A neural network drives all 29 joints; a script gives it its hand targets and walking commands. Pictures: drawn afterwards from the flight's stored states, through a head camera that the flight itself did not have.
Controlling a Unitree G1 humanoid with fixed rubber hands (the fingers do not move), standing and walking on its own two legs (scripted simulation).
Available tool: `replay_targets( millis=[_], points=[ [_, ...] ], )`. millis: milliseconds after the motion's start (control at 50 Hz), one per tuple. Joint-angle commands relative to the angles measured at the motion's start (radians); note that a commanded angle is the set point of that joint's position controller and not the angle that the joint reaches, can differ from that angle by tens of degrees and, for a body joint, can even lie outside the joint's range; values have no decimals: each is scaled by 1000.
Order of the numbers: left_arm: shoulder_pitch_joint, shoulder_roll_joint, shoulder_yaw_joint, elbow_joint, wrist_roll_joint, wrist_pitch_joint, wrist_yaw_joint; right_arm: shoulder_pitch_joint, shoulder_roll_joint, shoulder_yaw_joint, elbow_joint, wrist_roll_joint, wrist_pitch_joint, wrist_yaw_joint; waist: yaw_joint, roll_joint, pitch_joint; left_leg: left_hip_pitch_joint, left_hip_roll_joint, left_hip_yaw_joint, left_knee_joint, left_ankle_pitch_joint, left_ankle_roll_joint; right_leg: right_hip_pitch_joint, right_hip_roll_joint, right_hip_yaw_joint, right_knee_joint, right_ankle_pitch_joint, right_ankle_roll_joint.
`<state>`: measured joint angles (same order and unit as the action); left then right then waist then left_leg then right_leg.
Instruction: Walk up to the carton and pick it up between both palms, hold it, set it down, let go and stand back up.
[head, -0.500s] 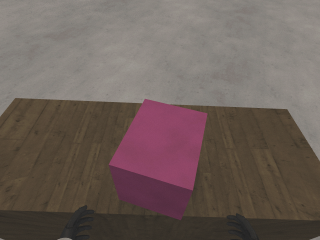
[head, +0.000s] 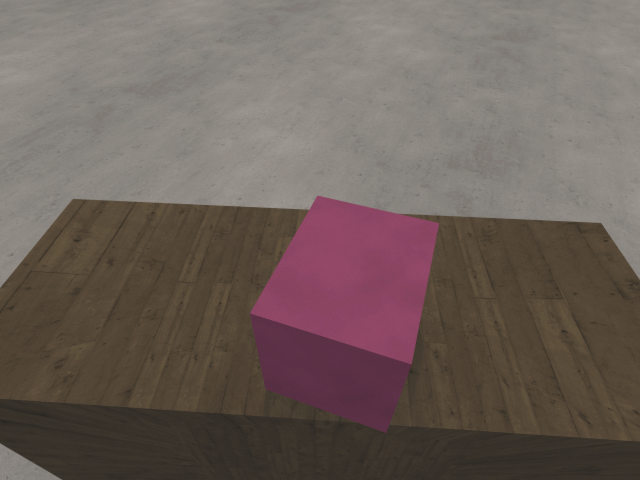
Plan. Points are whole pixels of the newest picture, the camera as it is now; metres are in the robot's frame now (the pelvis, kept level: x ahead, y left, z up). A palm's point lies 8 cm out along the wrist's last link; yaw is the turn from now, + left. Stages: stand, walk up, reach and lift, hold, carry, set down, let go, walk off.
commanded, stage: stand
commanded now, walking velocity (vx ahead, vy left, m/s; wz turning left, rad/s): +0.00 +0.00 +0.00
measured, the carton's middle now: (350, 308) +0.41 -0.04 -0.05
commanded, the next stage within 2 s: none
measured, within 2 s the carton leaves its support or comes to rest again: neither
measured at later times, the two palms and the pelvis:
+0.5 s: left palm out of the picture +0.00 +0.26 -0.12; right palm out of the picture +0.02 -0.26 -0.13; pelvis -0.02 +0.00 +0.00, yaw +0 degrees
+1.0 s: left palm out of the picture +0.02 +0.24 -0.12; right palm out of the picture +0.02 -0.27 -0.13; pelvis +0.00 -0.01 +0.00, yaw +0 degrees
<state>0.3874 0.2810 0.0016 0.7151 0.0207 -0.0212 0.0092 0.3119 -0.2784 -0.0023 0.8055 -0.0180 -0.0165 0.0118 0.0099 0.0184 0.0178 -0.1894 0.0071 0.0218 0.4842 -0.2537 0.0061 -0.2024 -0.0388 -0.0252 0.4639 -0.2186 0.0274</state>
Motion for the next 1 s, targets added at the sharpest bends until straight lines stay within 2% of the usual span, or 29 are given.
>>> replay_targets(
  millis=[0, 40, 80, 160, 180, 240, 420, 460, 520, 560, 600, 640, 680, 760, 840, 920, 980],
  points=[
    [11, 118, 25, -74, -2, -26, 6, -5, -129, -30, -82, 2, -23, -7, -3, -14, 15, -87, 77, -106, -138, -60, 15, 9, -43, 65, -60, -3, -27],
    [23, 114, 20, -63, -1, -24, 7, -6, -135, -29, -77, 5, -21, -7, 0, 1, 32, -111, 77, -113, -147, -114, 14, -12, -39, 60, -61, -41, -25],
    [33, 119, 21, -51, -2, -23, 7, 5, -130, -23, -69, 3, -17, -7, 1, -7, 58, -131, 71, -112, -147, -137, 13, -27, -39, 65, -67, -62, -20],
    [62, 118, 15, -30, -4, -22, 10, 27, -130, -16, -55, 5, -16, -9, -7, 12, 58, -139, 68, -109, -136, -131, 10, -28, -42, 70, -67, -52, -24],
    [60, 123, 16, -34, -6, -22, 10, 33, -128, -16, -54, 5, -15, -9, -8, -9, 53, -135, 66, -111, -133, -137, 11, -34, -43, 74, -69, -65, -26],
    [68, 119, 16, -18, -2, -23, 11, 45, -126, -16, -43, 4, -14, -10, -9, -11, 60, -131, 65, -111, -129, -130, 8, -46, -41, 71, -67, -72, -25],
    [94, 110, 14, 11, -1, -17, 14, 63, -116, -16, -19, 6, -9, -14, -7, 5, 62, -141, 70, -118, -131, -145, 9, -49, -42, 77, -65, -83, -27],
    [95, 112, 13, 16, -4, -19, 14, 58, -117, -15, -16, 7, -9, -14, -6, -22, 56, -121, 66, -110, -122, -117, 9, -63, -43, 80, -68, -77, -27],
    [94, 113, 14, 26, -5, -19, 16, 69, -109, -13, -7, 7, -6, -16, -9, -30, 58, -105, 58, -97, -97, -73, 5, -78, -50, 93, -84, -74, -32],
    [91, 107, 16, 26, -7, -15, 17, 81, -107, -13, -3, 5, -5, -17, -13, -12, 69, -104, 65, -99, -106, -81, 6, -84, -49, 92, -81, -79, -36],
    [102, 101, 13, 30, -6, -15, 17, 75, -112, -13, 1, 8, -5, -19, -2, -23, 76, -120, 66, -101, -104, -75, 7, -69, -47, 92, -81, -62, -33],
    [100, 114, 16, 36, -6, -15, 18, 90, -100, -10, 7, 5, -4, -19, -12, -24, 56, -99, 64, -99, -100, -69, 7, -71, -52, 98, -81, -66, -37],
    [95, 110, 17, 39, -6, -17, 19, 83, -108, -11, 11, 3, -4, -20, -8, -10, 32, -80, 65, -98, -95, -44, 4, -55, -53, 104, -76, -43, -39],
    [90, 101, 17, 55, -8, -14, 19, 82, -98, -6, 23, 8, -4, -23, -1, -24, 45, -88, 70, -96, -95, -13, 6, -45, -52, 95, -74, -13, -37],
    [84, 98, 16, 62, -11, -13, 21, 89, -103, -5, 31, 8, -3, -27, -11, -31, 45, -71, 74, -92, -91, 35, 1, -35, -51, 93, -73, 33, -37],
    [77, 95, 17, 74, -12, -9, 22, 90, -97, -7, 40, 9, -2, -30, -8, -5, 40, -69, 74, -86, -94, 30, 1, -37, -53, 87, -74, 29, -38],
    [75, 86, 15, 84, -11, -10, 23, 81, -94, -6, 47, 10, 0, -31, -8, -26, 54, -68, 75, -85, -91, 37, 2, -42, -53, 94, -83, 29, -37]
  ],
)
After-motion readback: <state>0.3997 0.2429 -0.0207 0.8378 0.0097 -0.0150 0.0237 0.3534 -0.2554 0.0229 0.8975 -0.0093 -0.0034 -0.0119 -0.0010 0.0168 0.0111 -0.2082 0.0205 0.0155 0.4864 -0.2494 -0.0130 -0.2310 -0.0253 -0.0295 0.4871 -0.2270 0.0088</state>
